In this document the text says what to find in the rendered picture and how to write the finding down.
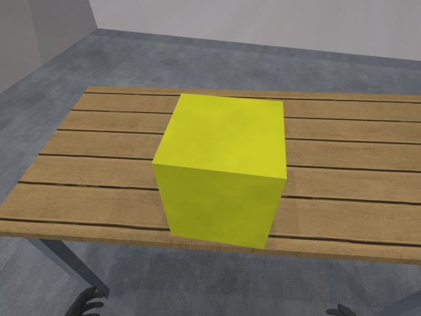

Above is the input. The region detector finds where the table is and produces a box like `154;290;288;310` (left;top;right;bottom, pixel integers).
0;86;421;316

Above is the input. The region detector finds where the carton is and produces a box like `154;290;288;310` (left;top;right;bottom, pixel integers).
152;93;287;249

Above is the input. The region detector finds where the robot left hand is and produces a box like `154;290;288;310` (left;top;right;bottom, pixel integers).
65;286;105;316

